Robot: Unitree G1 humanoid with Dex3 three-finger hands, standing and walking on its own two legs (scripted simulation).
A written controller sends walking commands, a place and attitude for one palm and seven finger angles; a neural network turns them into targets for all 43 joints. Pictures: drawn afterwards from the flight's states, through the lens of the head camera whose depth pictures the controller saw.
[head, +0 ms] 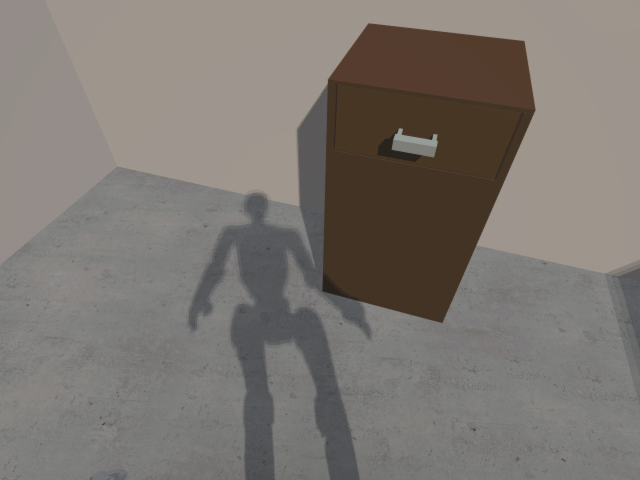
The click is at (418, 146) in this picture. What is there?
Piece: drawer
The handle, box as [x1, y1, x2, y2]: [392, 128, 437, 156]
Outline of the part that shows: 395,134 392,149 429,156 434,155 437,142 435,140 436,134 433,134 431,140 402,135 402,129 400,128 398,132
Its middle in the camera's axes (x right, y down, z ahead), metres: +0.23 -0.24 +0.93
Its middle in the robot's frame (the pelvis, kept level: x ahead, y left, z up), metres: +0.87 -0.18 -0.02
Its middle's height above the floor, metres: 0.75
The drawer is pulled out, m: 0.00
